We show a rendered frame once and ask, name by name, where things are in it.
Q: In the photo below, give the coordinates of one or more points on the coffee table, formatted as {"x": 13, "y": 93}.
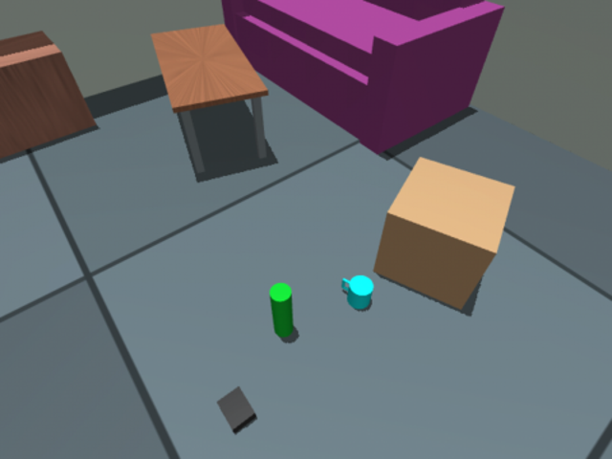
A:
{"x": 203, "y": 67}

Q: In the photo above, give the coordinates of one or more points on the sofa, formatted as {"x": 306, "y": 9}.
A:
{"x": 382, "y": 70}

